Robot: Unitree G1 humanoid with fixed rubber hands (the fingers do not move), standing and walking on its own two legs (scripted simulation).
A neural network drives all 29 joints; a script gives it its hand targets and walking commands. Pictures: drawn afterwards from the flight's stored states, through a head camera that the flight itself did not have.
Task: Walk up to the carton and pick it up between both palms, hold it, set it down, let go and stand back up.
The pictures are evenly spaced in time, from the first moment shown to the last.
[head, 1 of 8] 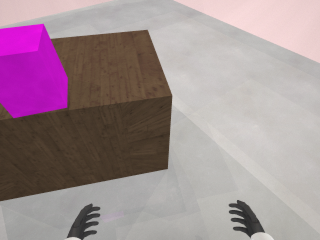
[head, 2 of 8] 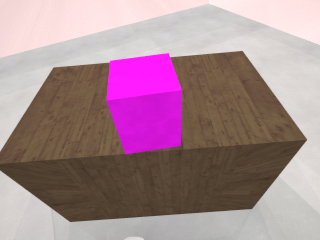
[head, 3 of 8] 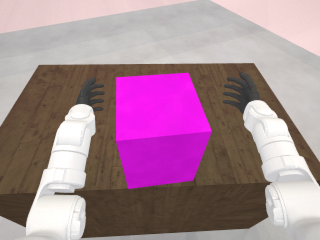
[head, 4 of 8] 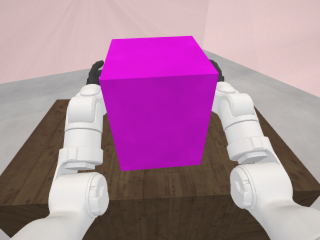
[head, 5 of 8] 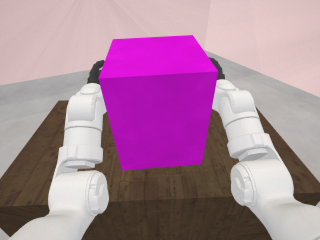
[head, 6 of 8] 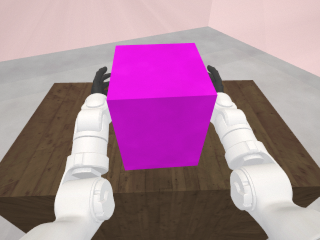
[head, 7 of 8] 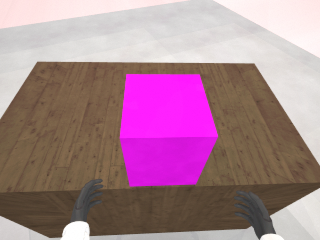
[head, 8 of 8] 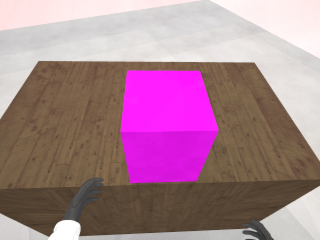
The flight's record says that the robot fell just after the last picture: no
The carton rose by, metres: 0.20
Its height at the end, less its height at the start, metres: +0.00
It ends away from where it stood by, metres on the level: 0.02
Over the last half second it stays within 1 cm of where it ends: yes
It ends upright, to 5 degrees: yes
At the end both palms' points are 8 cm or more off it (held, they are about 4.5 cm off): yes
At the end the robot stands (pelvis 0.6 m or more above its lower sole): yes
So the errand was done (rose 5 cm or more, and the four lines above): yes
